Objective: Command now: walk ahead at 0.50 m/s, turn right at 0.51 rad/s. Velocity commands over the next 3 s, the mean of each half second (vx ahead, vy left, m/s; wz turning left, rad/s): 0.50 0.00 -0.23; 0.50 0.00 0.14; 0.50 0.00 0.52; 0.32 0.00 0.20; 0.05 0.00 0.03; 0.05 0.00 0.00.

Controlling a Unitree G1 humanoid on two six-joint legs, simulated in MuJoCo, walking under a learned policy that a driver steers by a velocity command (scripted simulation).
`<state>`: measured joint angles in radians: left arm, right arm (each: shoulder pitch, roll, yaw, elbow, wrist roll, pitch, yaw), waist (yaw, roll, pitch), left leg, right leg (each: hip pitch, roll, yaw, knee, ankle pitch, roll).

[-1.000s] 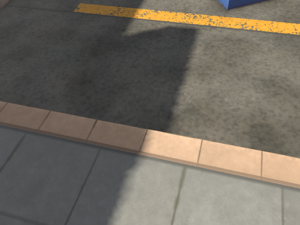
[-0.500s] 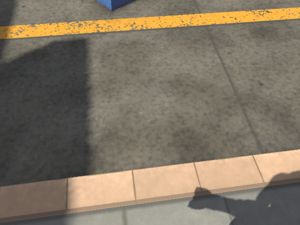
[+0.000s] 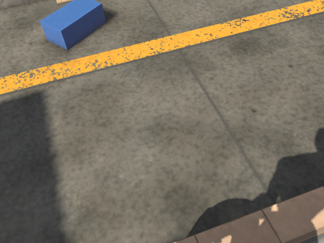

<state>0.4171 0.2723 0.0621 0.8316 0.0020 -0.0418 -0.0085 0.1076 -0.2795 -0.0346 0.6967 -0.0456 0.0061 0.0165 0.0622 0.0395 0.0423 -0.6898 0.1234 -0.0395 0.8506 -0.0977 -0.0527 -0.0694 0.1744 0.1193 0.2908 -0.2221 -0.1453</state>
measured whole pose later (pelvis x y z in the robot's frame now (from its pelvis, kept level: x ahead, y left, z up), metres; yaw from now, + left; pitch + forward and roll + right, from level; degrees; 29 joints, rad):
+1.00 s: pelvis +0.54 -0.04 +0.00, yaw +0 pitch +0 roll -2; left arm 0.22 0.23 0.06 0.95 0.02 -0.12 0.02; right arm 0.20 -0.29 -0.08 0.85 -0.04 -0.02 0.05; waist -0.01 0.05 0.09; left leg -0.53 0.06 0.01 0.85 -0.09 0.03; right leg -0.16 0.02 -0.12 0.41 -0.25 -0.03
